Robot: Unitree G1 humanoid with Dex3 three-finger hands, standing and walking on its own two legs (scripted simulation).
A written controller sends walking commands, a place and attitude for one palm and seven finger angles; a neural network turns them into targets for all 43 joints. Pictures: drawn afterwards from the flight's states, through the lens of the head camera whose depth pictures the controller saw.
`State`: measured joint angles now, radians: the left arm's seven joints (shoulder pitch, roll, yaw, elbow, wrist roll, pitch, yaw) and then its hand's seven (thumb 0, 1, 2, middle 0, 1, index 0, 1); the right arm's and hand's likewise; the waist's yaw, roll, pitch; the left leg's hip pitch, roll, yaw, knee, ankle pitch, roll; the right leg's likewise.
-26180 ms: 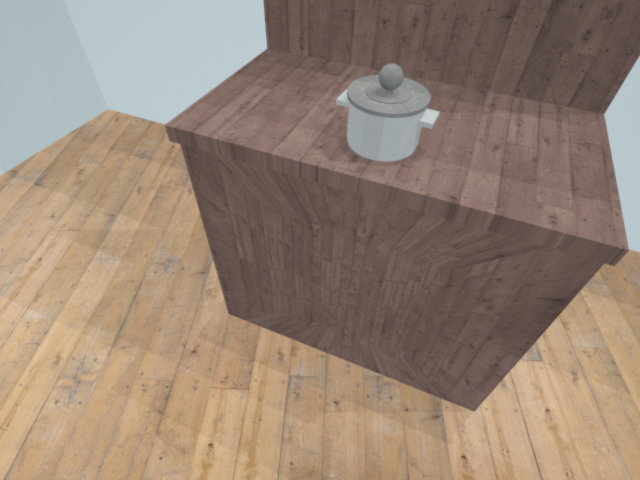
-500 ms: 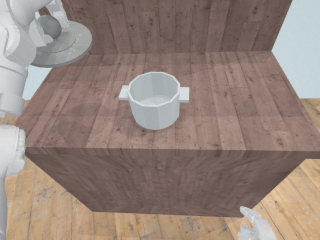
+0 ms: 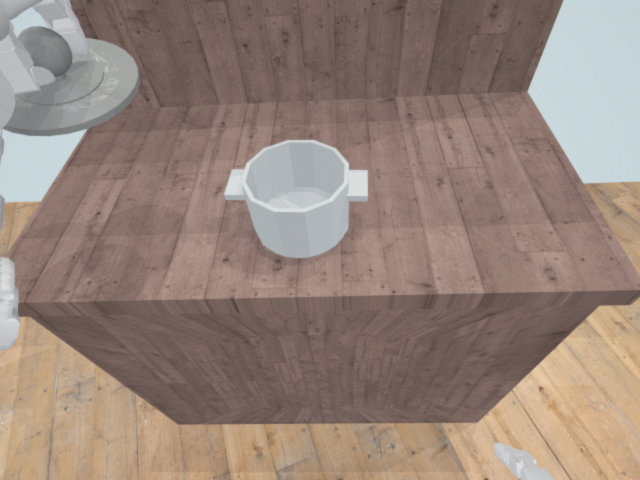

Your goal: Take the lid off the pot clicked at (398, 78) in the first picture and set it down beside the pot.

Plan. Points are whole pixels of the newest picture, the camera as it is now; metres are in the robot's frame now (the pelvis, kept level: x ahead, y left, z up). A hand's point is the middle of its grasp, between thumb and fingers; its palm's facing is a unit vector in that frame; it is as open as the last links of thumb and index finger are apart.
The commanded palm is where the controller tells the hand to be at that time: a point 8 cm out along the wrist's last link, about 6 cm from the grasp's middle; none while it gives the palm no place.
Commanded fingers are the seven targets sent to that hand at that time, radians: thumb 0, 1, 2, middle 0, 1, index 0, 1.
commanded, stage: lower the lid onto the table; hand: left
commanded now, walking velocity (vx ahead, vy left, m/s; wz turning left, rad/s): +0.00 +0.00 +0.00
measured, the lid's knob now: (45, 52) +0.47 +0.28 +0.30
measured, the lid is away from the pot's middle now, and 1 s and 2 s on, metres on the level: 0.24 0.25 0.23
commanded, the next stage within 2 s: none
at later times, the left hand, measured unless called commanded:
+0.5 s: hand (61, 80) +0.45 +0.27 +0.28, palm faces -0.16 -0.07 -0.98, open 7.8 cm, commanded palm +0.43 +0.27 +0.35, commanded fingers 0.00 0.35 1.37 -1.26 -0.61 -1.08 -0.54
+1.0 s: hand (66, 123) +0.44 +0.29 +0.23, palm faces -0.22 -0.08 -0.97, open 7.8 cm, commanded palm +0.42 +0.28 +0.32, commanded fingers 0.00 0.35 1.37 -1.26 -0.61 -1.08 -0.54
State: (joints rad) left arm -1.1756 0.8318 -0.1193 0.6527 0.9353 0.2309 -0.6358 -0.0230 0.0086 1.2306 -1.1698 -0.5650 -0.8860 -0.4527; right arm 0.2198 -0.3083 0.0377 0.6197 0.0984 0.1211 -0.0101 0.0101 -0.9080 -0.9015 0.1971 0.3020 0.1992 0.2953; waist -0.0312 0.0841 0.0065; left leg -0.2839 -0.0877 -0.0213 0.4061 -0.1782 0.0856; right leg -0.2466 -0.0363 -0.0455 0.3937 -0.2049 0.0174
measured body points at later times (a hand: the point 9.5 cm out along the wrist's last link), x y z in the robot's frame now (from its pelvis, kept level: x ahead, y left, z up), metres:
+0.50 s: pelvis +0.00 -0.01 +0.00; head +0.04 -0.03 +0.45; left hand +0.45 +0.27 +0.33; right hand +0.14 -0.26 -0.12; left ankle +0.01 +0.06 -0.74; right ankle +0.00 -0.14 -0.74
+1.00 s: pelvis +0.01 -0.01 +0.00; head +0.05 -0.03 +0.45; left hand +0.45 +0.29 +0.29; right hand +0.14 -0.26 -0.12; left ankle +0.01 +0.06 -0.74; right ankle +0.00 -0.14 -0.74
